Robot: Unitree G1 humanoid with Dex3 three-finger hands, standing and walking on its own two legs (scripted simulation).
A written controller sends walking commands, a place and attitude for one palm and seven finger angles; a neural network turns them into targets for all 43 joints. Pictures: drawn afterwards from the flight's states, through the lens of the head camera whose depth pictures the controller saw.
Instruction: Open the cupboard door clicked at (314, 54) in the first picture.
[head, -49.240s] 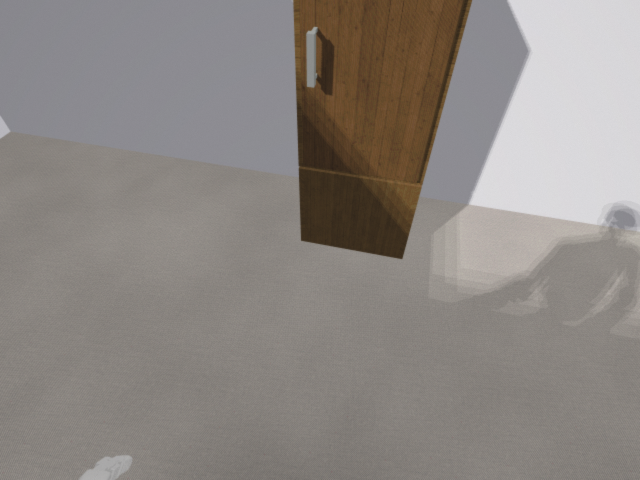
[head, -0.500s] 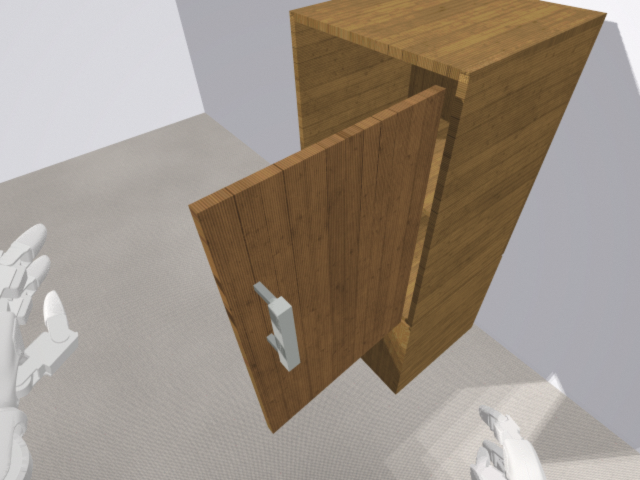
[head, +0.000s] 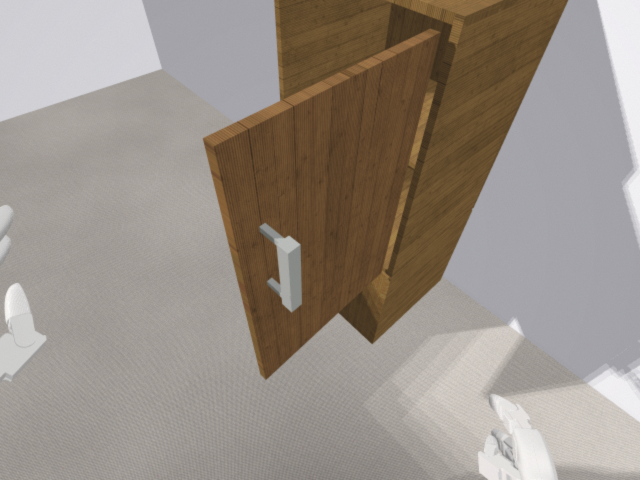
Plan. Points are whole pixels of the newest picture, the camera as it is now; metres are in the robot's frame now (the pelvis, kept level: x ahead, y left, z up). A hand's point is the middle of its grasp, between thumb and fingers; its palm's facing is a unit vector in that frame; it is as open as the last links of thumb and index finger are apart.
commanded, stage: step back with the hand held close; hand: left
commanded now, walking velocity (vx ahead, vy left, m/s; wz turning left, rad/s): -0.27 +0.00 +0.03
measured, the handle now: (280, 268) +0.38 +0.08 +0.04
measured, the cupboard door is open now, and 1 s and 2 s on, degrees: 93 93 93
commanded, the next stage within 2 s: stop stepping back and stand still in 0.50 s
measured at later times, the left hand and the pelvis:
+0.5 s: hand out of the picture +0.11 +0.29 +0.16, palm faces +0.48 -0.75 -0.46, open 7.4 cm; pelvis -0.09 +0.01 -0.01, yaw +5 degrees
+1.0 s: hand out of the picture +0.00 +0.24 +0.18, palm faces +0.42 -0.77 -0.47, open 7.4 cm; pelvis -0.19 -0.02 +0.00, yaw -2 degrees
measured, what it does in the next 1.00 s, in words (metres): walks backwards: left foot, then right foot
